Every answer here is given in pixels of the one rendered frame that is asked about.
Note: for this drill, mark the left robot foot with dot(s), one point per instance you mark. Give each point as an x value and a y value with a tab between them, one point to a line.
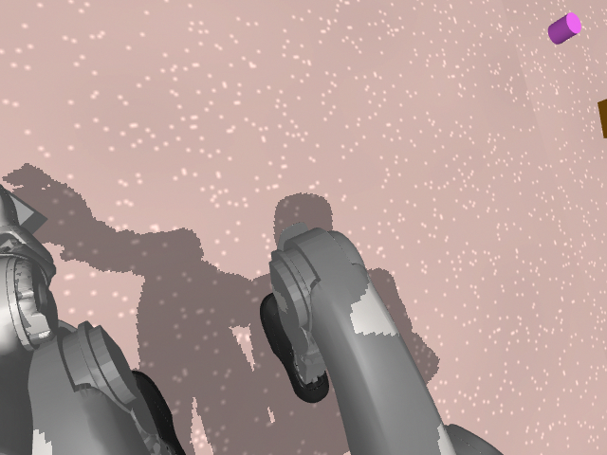
160	412

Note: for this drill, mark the left robot arm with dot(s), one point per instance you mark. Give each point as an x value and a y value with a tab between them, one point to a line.
28	317

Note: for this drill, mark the right robot foot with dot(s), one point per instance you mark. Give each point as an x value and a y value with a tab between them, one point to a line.
281	346

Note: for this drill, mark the right robot hand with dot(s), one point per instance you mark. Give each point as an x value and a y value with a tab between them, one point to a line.
467	443

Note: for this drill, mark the left robot hand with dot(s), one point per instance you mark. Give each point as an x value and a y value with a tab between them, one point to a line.
8	212

